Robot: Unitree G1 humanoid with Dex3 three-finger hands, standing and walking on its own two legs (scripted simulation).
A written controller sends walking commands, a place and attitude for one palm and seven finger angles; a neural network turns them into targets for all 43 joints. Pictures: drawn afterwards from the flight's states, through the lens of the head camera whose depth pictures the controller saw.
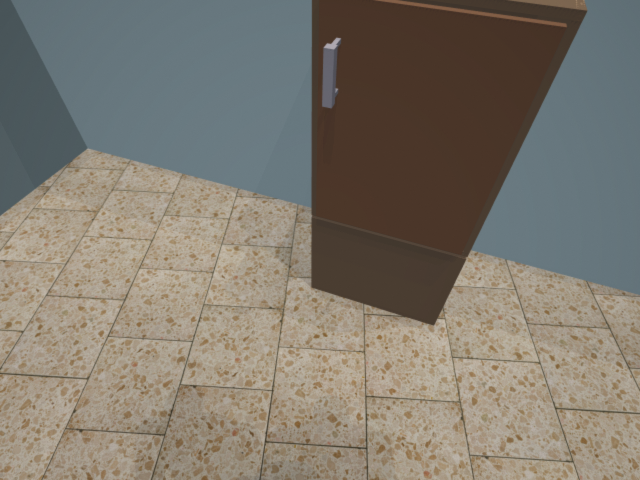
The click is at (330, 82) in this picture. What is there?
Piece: cupboard door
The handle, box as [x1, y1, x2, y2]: [322, 38, 340, 107]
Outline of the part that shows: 340,38 336,38 331,44 327,43 323,48 322,106 331,107 334,103 334,97 337,93 337,89 335,87 336,50 340,43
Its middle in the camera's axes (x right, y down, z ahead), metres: +0.02 -0.34 +0.80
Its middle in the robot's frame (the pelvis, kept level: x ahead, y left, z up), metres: +0.84 +0.02 +0.11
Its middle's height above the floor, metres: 0.88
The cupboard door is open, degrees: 0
